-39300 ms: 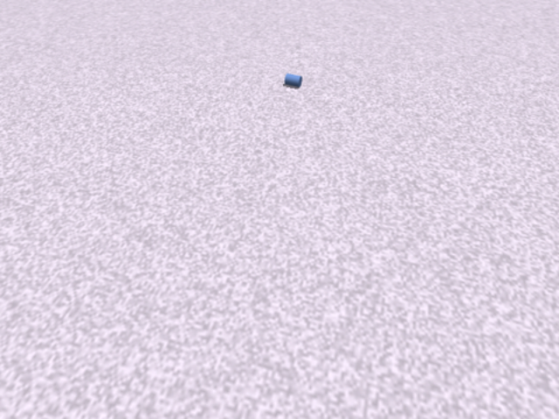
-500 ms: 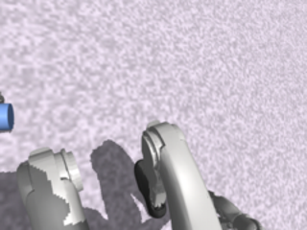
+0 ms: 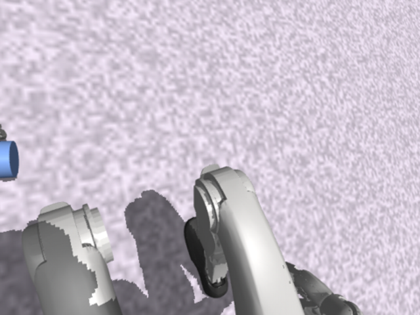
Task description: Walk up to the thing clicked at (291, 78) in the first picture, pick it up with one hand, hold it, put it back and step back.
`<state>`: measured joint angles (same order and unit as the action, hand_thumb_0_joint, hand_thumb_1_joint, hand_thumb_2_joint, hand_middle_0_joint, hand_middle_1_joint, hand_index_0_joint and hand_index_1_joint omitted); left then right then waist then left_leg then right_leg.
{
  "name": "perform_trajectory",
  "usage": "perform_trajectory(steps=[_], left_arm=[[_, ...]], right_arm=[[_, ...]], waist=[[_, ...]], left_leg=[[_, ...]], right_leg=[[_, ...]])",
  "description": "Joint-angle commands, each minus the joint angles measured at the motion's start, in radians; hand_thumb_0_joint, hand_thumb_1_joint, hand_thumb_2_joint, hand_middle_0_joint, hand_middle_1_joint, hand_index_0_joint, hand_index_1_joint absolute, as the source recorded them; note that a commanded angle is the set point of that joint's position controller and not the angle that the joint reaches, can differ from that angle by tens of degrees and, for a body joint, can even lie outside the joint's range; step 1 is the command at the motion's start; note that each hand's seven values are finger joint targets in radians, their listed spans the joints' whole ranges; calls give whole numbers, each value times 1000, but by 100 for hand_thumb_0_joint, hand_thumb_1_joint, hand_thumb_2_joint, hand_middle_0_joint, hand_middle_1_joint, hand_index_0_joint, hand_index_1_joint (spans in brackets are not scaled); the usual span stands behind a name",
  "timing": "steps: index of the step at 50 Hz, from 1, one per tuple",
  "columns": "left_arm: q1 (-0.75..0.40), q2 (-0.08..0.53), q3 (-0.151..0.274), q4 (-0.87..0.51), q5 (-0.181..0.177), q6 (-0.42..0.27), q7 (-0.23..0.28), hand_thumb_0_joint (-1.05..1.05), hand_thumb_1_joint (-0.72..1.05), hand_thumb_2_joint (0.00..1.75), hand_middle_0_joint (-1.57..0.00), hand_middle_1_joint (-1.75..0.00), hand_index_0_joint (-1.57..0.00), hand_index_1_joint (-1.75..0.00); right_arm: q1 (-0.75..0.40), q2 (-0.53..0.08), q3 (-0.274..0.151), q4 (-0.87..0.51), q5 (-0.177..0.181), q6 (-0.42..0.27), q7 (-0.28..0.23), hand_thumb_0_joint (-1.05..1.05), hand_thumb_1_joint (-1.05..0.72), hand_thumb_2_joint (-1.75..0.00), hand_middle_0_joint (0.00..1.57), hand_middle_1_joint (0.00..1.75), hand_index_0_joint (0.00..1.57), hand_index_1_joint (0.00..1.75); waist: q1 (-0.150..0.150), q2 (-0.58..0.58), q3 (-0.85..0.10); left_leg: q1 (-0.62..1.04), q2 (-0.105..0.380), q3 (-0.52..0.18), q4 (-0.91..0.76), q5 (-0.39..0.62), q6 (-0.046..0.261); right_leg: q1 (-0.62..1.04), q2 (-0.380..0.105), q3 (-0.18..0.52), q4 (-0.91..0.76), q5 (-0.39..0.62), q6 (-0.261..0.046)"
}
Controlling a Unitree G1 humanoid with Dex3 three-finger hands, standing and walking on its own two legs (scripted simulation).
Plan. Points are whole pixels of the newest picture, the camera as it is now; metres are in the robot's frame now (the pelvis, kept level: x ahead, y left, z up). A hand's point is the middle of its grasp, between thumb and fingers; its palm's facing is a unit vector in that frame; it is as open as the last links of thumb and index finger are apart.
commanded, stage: close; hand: left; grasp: from above
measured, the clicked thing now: out of the picture +0.42 +0.32 -0.26
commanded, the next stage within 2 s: none
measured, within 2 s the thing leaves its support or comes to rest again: neither
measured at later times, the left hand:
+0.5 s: hand out of the picture +0.40 +0.31 -0.23, palm faces -0.48 -0.05 -0.88, open 10.1 cm
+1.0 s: hand out of the picture +0.41 +0.31 -0.23, palm faces -0.48 -0.05 -0.88, open 10.2 cm
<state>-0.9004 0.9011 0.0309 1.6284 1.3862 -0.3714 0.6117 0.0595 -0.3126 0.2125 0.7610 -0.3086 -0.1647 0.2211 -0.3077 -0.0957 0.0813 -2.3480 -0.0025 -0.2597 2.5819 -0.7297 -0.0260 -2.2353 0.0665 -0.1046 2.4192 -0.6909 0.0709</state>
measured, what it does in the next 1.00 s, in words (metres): stands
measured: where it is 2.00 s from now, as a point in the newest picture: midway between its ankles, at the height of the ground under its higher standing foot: (159, 295)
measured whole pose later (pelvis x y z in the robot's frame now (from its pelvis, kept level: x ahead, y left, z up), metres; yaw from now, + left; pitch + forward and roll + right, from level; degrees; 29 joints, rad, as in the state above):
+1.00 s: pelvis +0.00 +0.00 +0.00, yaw +0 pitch +27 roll -13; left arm -0.90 0.90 0.04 1.62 1.38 -0.35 0.62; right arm 0.06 -0.32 0.22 0.75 -0.30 -0.18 0.23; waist -0.32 -0.10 0.10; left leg -2.35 0.00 -0.26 2.59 -0.73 -0.02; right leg -2.23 0.07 -0.11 2.42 -0.69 0.07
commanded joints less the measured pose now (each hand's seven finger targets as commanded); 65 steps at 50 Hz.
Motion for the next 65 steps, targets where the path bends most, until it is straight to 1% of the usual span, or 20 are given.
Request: perform_trajectory(steps=[1, 4, 6, 8, 9, 11, 15, 17, 18, 22, 27, 32, 34, 35, 36, 43, 44, 50, 52, 65], left_arm=[[-252, 199, 32, -114, -23, -4, 42, 0, 21, 53, -67, -38, -64, -41], [-238, 178, 18, -93, -20, -2, 40, 0, 21, 53, -66, -40, -64, -42], [-265, 210, 41, -135, -28, -8, 50, 0, 20, 54, -67, -38, -64, -41], [-249, 192, 28, -95, -20, -4, 44, 0, 20, 53, -64, -42, -63, -43], [-256, 208, 44, -119, -23, -6, 50, 0, 20, 57, -66, -40, -63, -43], [-246, 193, 28, -99, -17, -3, 44, 0, 19, 54, -65, -40, -63, -43], [-253, 198, 32, -125, -29, -2, 48, 0, 16, 55, -64, -41, -61, -43], [-247, 192, 20, -119, -18, 2, 44, 0, 15, 56, -62, -42, -60, -44], [-265, 206, 37, -148, -26, 0, 48, 0, 15, 56, -62, -42, -60, -44], [-236, 189, 28, -101, -16, 3, 50, 0, 16, 58, -62, -43, -60, -45], [-257, 197, 28, -116, -15, 2, 50, 0, 14, 56, -61, -43, -59, -45], [-253, 207, 39, -132, -18, 8, 56, 0, 14, 55, -60, -44, -58, -45], [-258, 221, 45, -144, -20, 12, 58, 0, 13, 57, -61, -43, -58, -46], [-273, 229, 50, -166, -13, 9, 58, 0, 13, 55, -60, -44, -58, -46], [-241, 199, 32, -102, -6, 16, 53, 0, 14, 54, -58, -46, -57, -46], [-246, 204, 39, -122, -27, 18, 51, 0, 13, 56, -59, -45, -57, -46], [-237, 195, 28, -93, -21, 18, 48, 0, 14, 56, -59, -46, -58, -47], [-243, 211, 37, -126, -32, 12, 47, 0, 11, 55, -57, -45, -56, -46], [-252, 230, 45, -143, -17, 13, 41, 0, 10, 55, -56, -46, -55, -46], [-235, 217, 40, -126, -22, 12, 37, 0, 8, 55, -53, -46, -52, -46]], right_arm=[[151, -313, -96, 2, 7, -6, -12, 0, -89, -89, 20, 30, 20, 30], [158, -319, -94, -5, 2, -7, -9, 0, -89, -89, 20, 30, 20, 30], [158, -323, -95, 9, 4, -2, -14, 0, -89, -89, 20, 30, 20, 30], [157, -321, -92, -6, 1, -5, -11, 0, -89, -89, 20, 30, 20, 30], [159, -320, -93, 1, 0, -2, -12, 0, -89, -89, 20, 30, 20, 30], [159, -322, -92, -9, -1, -4, -10, 0, -89, -89, 20, 30, 20, 30], [143, -317, -96, 0, 4, 0, -18, 0, -89, -89, 20, 30, 20, 30], [147, -315, -98, -4, 1, -3, -15, 0, -89, -89, 20, 30, 20, 30], [148, -313, -97, 2, 4, -1, -16, 0, -89, -89, 20, 30, 20, 30], [148, -320, -96, -2, 3, 0, -14, 0, -89, -89, 20, 30, 20, 30], [156, -320, -90, -4, 3, -7, -9, 0, -89, -89, 20, 30, 20, 30], [149, -329, -96, -5, -1, -14, -5, 0, -89, -89, 20, 30, 20, 30], [139, -323, -97, -1, 7, -13, -9, 0, -89, -89, 20, 30, 20, 30], [155, -325, -97, -3, 3, -11, -7, 0, -89, -89, 20, 30, 20, 30], [158, -318, -92, -12, 3, -13, -3, 0, -89, -89, 20, 30, 20, 30], [156, -323, -94, -1, 7, -14, -4, 0, -89, -89, 20, 30, 20, 30], [148, -329, -90, -16, 5, -18, 0, 0, -89, -89, 20, 30, 20, 30], [149, -330, -93, -13, 9, -16, -4, 0, -89, -89, 20, 30, 20, 30], [161, -330, -93, -20, 12, -18, -1, 0, -89, -89, 20, 30, 20, 30], [168, -328, -89, -21, 11, -17, -3, 0, -88, -89, 20, 30, 20, 30]], waist=[[-41, 415, -600], [-51, 411, -579], [-43, 421, -610], [-49, 430, -577], [-44, 438, -598], [-54, 423, -580], [-40, 430, -588], [-43, 440, -595], [-35, 445, -621], [-48, 420, -579], [-53, 427, -596], [-49, 450, -581], [-34, 457, -608], [-42, 478, -629], [-52, 463, -604], [-42, 450, -605], [-55, 447, -575], [-41, 448, -579], [-44, 460, -604], [-48, 444, -597]], left_leg=[[482, 11, 128, -267, 203, 36], [482, 10, 131, -260, 212, 35], [486, 9, 126, -268, 220, 37], [482, 9, 129, -269, 206, 35], [491, 12, 124, -279, 206, 33], [485, 10, 127, -269, 198, 36], [469, 10, 127, -282, 167, 35], [481, 12, 130, -275, 177, 32], [493, 11, 127, -280, 186, 32], [481, 10, 122, -277, 195, 34], [493, 9, 127, -270, 209, 36], [497, 8, 129, -274, 201, 33], [494, 11, 130, -276, 206, 29], [515, 10, 129, -280, 222, 29], [505, 13, 128, -275, 215, 30], [498, 11, 126, -277, 214, 32], [489, 10, 125, -263, 213, 33], [476, 10, 126, -276, 193, 33], [505, 11, 130, -271, 207, 30], [496, 13, 128, -263, 220, 32]], right_leg=[[281, 23, -139, -201, 233, -89], [273, 21, -142, -197, 238, -90], [291, 24, -142, -209, 244, -90], [271, 20, -145, -198, 229, -92], [283, 23, -148, -201, 230, -87], [268, 22, -149, -197, 223, -88], [270, 25, -141, -213, 196, -91], [269, 25, -138, -201, 205, -93], [279, 25, -140, -199, 215, -90], [256, 22, -152, -195, 222, -89], [280, 21, -144, -197, 242, -87], [259, 21, -150, -197, 222, -90], [275, 23, -144, -201, 225, -94], [285, 22, -147, -199, 240, -89], [275, 22, -148, -186, 244, -88], [282, 24, -148, -199, 239, -87], [265, 20, -152, -189, 239, -90], [279, 23, -147, -207, 215, -93], [278, 21, -147, -192, 233, -90], [290, 22, -147, -197, 248, -88]])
